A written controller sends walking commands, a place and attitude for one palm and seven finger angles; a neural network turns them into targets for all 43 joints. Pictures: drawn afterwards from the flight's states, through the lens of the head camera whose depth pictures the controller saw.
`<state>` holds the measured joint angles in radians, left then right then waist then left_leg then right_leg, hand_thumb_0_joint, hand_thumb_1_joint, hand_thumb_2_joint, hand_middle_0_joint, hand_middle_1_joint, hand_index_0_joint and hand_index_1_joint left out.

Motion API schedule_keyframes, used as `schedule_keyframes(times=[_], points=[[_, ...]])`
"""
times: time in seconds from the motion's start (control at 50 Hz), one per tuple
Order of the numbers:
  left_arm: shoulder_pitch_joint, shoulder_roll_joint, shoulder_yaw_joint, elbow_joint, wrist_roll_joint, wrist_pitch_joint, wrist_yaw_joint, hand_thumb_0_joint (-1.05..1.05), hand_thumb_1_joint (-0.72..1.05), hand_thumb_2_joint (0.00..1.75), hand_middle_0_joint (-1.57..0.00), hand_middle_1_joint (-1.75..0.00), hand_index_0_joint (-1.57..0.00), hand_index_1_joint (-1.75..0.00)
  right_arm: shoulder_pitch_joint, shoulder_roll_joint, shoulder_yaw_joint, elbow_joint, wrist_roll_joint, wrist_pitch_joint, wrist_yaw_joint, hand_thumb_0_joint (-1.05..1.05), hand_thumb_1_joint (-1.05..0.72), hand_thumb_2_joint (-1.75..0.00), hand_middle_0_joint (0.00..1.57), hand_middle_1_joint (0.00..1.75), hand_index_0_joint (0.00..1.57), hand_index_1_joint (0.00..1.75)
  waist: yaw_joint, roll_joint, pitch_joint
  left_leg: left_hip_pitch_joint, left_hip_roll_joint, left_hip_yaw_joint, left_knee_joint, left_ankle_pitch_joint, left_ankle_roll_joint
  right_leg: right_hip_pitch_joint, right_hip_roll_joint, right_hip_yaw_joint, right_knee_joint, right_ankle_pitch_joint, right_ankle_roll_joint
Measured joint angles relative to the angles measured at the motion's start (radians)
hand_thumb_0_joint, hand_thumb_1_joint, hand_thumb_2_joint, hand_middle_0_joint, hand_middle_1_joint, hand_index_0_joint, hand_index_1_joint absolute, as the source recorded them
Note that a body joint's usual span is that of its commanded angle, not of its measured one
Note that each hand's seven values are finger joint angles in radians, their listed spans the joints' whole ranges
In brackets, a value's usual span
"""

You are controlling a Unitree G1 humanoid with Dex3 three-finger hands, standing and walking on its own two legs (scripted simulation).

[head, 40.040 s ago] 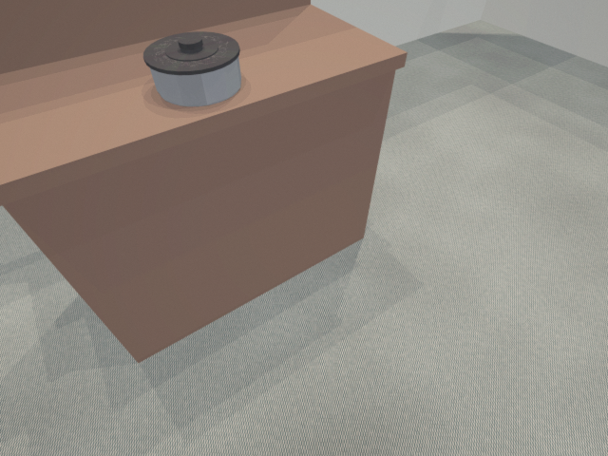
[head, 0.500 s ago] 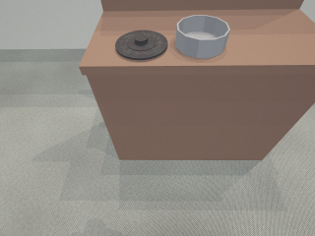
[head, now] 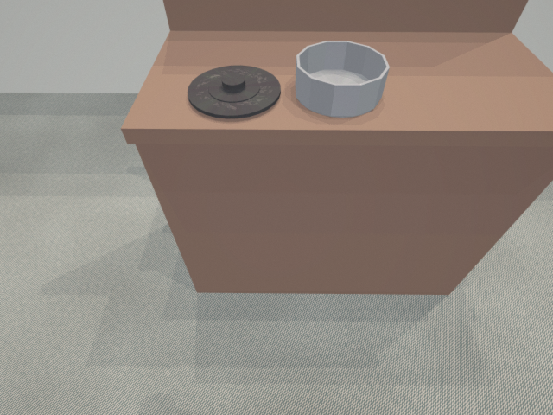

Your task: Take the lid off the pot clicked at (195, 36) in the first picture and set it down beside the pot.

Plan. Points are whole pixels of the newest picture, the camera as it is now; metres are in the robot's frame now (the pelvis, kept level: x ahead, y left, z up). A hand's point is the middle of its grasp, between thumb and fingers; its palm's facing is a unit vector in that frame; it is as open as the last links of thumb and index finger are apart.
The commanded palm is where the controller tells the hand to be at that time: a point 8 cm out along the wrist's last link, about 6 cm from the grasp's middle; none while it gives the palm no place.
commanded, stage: stop stepping back and stand still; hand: left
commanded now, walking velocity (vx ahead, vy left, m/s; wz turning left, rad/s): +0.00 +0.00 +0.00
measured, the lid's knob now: (233, 81) +0.76 +0.12 +0.08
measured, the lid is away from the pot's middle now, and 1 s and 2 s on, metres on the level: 0.24 0.24 0.24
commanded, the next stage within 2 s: let the arm hang, fingers relaxed in 0.08 s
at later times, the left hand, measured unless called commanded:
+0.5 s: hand out of the picture +0.00 +0.17 -0.18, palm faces +0.01 -0.98 -0.21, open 7.4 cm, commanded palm none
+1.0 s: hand out of the picture -0.01 +0.18 -0.18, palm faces +0.01 -0.98 -0.20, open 7.4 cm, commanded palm none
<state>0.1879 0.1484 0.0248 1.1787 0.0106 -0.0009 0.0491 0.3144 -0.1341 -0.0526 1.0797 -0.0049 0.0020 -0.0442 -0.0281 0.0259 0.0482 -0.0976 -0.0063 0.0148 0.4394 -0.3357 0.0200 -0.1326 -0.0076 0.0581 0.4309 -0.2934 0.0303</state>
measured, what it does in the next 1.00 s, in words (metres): stands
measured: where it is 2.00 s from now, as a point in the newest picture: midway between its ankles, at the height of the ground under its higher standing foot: outside the picture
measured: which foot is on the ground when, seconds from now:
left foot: down 0.00-1.00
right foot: down 0.00-1.00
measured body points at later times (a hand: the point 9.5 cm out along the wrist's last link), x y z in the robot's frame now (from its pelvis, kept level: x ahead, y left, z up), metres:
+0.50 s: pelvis -0.02 +0.00 +0.00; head +0.01 +0.00 +0.45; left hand +0.00 +0.22 -0.16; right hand -0.04 -0.22 -0.16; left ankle -0.06 +0.10 -0.74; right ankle -0.04 -0.14 -0.74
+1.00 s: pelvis -0.03 +0.00 +0.00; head +0.00 +0.01 +0.45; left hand -0.01 +0.23 -0.16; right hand -0.05 -0.21 -0.16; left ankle -0.06 +0.10 -0.74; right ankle -0.04 -0.14 -0.74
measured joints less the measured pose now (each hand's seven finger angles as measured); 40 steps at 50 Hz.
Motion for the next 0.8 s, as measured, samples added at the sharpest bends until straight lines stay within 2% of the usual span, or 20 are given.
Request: schedule_keyframes(times=[0.3,0.8], points=[[0.023,-0.009,-0.002,0.012,0.000,0.001,0.001,0.00,0.91,0.89,-0.20,-0.30,-0.20,-0.29,-0.008,0.013,0.005,0.008,0.001,0.004,0.001,0.01,-0.91,-0.89,0.20,0.30,0.20,0.30,0.004,-0.005,0.015,-0.007,0.014,-0.003,-0.004,0.014,-0.010,0.001,0.013,-0.004,-0.021,0.023,-0.008],[0.002,0.007,-0.002,-0.001,0.000,0.002,-0.003,0.00,0.91,0.89,-0.20,-0.30,-0.20,-0.29,-0.006,0.020,0.007,0.015,-0.001,0.002,0.005,0.01,-0.91,-0.89,0.20,0.30,0.20,0.30,0.001,-0.021,0.023,-0.029,0.001,-0.001,-0.005,0.041,0.001,-0.016,0.000,-0.002,-0.030,0.054,0.004]])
